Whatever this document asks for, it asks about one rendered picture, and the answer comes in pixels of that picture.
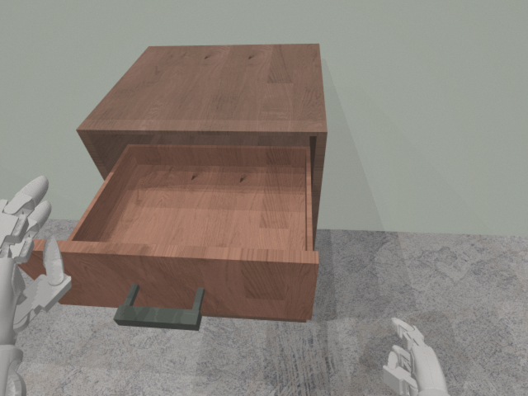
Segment drawer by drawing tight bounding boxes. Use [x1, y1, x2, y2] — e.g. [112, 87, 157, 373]
[18, 144, 319, 320]

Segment left robot hand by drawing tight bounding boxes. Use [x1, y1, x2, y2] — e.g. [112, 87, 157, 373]
[0, 176, 72, 346]

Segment cabinet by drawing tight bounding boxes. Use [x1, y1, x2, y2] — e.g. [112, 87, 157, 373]
[76, 44, 328, 323]

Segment right robot hand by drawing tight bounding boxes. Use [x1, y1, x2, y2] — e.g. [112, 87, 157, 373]
[383, 318, 448, 396]

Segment robot left forearm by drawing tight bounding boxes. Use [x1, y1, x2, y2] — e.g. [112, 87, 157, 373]
[0, 345, 26, 396]

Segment handle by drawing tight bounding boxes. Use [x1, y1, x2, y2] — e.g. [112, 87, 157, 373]
[113, 284, 205, 331]

